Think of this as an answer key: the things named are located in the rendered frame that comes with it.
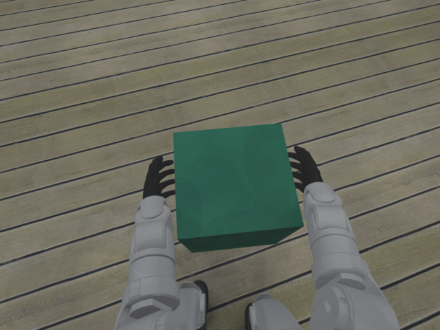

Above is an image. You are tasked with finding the robot left thigh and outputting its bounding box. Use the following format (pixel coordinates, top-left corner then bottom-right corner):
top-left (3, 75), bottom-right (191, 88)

top-left (174, 288), bottom-right (206, 330)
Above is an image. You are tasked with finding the robot left hand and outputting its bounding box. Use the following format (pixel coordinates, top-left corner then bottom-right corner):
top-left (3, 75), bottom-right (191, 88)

top-left (143, 155), bottom-right (175, 199)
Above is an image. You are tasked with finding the right robot forearm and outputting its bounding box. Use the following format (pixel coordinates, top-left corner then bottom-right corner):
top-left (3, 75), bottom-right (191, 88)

top-left (303, 182), bottom-right (387, 300)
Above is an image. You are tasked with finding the carton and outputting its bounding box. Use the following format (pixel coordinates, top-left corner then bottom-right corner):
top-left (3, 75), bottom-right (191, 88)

top-left (173, 123), bottom-right (304, 253)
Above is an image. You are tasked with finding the left robot forearm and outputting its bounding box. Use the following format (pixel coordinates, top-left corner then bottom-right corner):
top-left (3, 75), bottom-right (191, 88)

top-left (113, 195), bottom-right (180, 330)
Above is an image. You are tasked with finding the right robot upper arm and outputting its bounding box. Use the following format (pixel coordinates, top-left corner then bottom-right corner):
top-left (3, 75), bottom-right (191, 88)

top-left (309, 283), bottom-right (399, 330)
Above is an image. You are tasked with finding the robot right hand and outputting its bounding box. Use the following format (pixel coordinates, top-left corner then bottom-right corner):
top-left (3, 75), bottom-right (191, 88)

top-left (288, 146), bottom-right (323, 193)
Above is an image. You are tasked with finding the right robot shin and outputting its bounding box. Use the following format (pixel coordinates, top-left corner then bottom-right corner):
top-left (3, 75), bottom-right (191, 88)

top-left (255, 293), bottom-right (272, 303)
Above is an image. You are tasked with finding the left robot upper arm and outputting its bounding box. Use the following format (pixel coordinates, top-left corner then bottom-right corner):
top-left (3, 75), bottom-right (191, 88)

top-left (117, 309), bottom-right (188, 330)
